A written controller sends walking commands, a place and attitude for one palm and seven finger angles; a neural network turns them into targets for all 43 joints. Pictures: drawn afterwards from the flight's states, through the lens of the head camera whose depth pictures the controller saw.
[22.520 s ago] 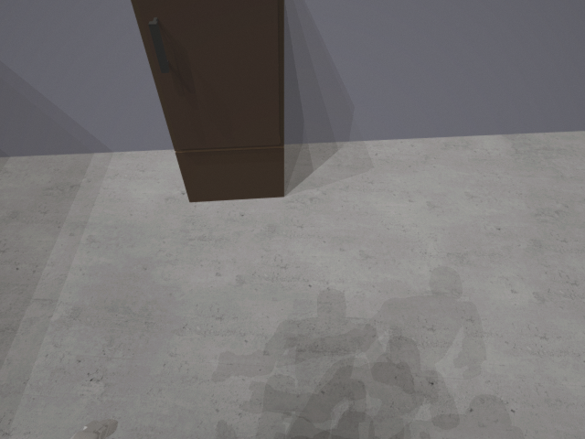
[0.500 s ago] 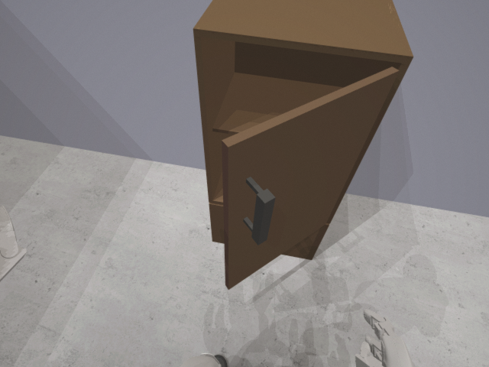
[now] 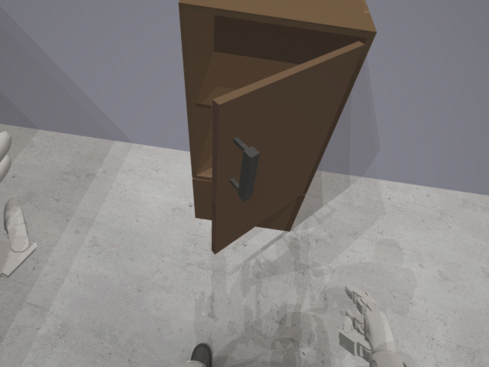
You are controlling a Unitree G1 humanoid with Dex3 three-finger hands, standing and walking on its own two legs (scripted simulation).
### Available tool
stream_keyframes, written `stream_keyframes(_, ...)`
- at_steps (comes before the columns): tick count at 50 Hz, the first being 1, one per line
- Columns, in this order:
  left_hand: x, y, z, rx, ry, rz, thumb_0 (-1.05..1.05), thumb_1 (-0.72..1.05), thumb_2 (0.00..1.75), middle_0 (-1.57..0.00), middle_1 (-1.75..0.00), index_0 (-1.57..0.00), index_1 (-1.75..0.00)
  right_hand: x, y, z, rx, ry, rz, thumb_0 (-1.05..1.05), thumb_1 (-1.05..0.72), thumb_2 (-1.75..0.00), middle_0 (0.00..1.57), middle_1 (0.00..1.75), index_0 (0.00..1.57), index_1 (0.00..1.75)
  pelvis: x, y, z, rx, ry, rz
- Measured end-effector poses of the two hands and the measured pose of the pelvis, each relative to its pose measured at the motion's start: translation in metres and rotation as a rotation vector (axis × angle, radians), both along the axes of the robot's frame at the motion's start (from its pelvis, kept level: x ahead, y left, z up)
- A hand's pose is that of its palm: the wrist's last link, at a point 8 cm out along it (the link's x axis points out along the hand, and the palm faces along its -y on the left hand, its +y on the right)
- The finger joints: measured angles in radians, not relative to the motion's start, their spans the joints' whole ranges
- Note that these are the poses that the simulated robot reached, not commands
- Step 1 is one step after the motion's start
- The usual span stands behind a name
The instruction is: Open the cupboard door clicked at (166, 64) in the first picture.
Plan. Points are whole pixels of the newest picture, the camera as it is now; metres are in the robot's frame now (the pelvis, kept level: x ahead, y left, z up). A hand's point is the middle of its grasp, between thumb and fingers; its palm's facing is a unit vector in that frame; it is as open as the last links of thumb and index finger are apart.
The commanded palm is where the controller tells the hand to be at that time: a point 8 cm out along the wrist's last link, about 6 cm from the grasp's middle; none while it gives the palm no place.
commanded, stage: stop stepping back and stand still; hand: left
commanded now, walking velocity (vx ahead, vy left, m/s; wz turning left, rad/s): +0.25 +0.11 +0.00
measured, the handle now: (241, 169) +0.50 +0.04 -0.01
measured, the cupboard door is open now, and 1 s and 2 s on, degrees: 46 46 46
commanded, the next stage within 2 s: let the arm hang, fingers relaxed in 0.96 s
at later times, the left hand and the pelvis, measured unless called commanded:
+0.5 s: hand out of the picture +0.10 +0.25 +0.16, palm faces +0.37 -0.80 -0.47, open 7.4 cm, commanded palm +0.05 +0.29 +0.18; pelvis -0.09 -0.01 +0.00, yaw +0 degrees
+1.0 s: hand out of the picture +0.06 +0.28 +0.15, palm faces +0.44 -0.78 -0.44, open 7.4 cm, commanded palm +0.02 +0.31 +0.18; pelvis -0.12 +0.01 +0.00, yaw +1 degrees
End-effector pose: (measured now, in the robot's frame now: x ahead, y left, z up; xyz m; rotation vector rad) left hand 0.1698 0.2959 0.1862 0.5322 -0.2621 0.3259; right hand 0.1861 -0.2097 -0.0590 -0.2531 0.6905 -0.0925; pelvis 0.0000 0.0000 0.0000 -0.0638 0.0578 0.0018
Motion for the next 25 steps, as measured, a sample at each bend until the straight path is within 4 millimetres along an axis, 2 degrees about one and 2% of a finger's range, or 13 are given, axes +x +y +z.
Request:
stream_keyframes(4,-0.030,-0.016,-0.003,0.063,0.031,-0.013,0.01,0.89,0.90,-0.21,-0.30,-0.21,-0.30,-0.036,-0.018,-0.018,0.015,0.015,-0.011,0.01,-0.90,-0.90,0.20,0.30,0.20,0.31,-0.029,-0.014,-0.012,0.047,0.005,-0.009)
stream_keyframes(6,-0.044,-0.020,-0.002,0.058,0.051,-0.012,0.01,0.89,0.90,-0.22,-0.30,-0.21,-0.30,-0.059,-0.028,-0.026,0.009,0.067,-0.027,0.01,-0.90,-0.90,0.20,0.30,0.20,0.30,-0.036,-0.014,-0.010,0.034,-0.015,-0.017)
stream_keyframes(9,-0.061,-0.017,0.000,0.050,0.048,0.026,0.01,0.89,0.90,-0.22,-0.30,-0.21,-0.30,-0.094,-0.042,-0.030,0.005,0.127,-0.087,0.02,-0.90,-0.90,0.20,0.30,0.20,0.30,-0.038,-0.015,-0.005,0.056,-0.032,-0.033)
stream_keyframes(12,-0.066,-0.007,-0.004,0.020,0.008,0.083,0.01,0.89,0.90,-0.22,-0.30,-0.21,-0.30,-0.119,-0.053,-0.032,-0.025,0.143,-0.126,0.02,-0.90,-0.90,0.20,0.30,0.20,0.30,-0.041,-0.013,-0.005,0.064,-0.051,-0.026)
stream_keyframes(16,-0.066,0.001,-0.013,-0.042,-0.032,0.105,0.01,0.89,0.90,-0.22,-0.30,-0.21,-0.30,-0.138,-0.060,-0.034,-0.048,0.130,-0.166,0.02,-0.90,-0.90,0.20,0.30,0.20,0.30,-0.055,-0.007,-0.008,0.069,-0.082,-0.009)
stream_keyframes(19,-0.072,-0.004,-0.015,-0.045,-0.018,0.065,0.01,0.89,0.90,-0.21,-0.30,-0.21,-0.30,-0.146,-0.057,-0.026,-0.040,0.079,-0.171,0.02,-0.90,-0.90,0.20,0.30,0.20,0.30,-0.070,-0.005,-0.007,0.063,-0.091,-0.013)
stream_keyframes(25,-0.106,-0.011,-0.003,0.024,-0.003,0.005,0.01,0.89,0.90,-0.21,-0.30,-0.21,-0.30,-0.152,-0.039,-0.013,-0.010,0.011,-0.137,0.02,-0.90,-0.90,0.20,0.30,0.20,0.30,-0.092,-0.006,-0.002,0.035,-0.082,-0.002)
